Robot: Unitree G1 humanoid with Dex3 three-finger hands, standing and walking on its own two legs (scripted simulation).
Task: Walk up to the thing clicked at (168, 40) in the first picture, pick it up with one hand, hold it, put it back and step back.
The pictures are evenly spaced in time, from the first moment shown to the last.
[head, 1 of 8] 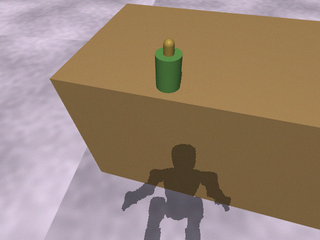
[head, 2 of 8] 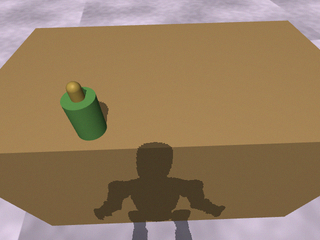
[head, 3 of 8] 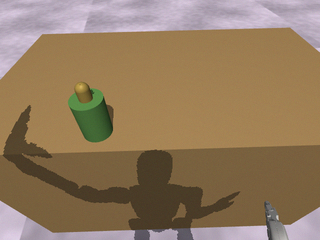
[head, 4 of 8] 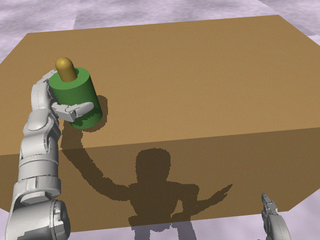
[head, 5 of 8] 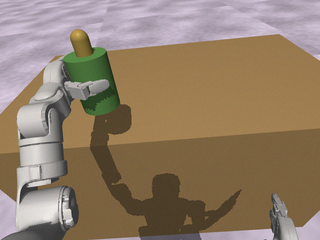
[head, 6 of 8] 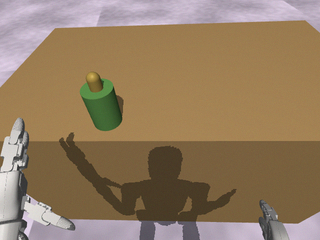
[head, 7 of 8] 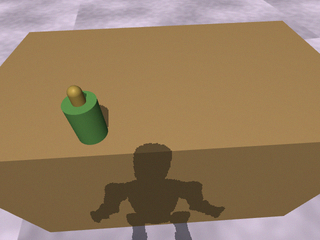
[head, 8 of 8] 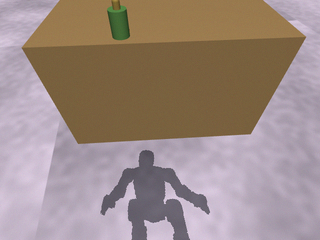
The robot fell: no
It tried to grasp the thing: yes
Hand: left
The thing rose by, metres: 0.24
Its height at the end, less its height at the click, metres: +0.00
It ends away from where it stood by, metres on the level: 0.01
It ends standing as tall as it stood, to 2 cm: yes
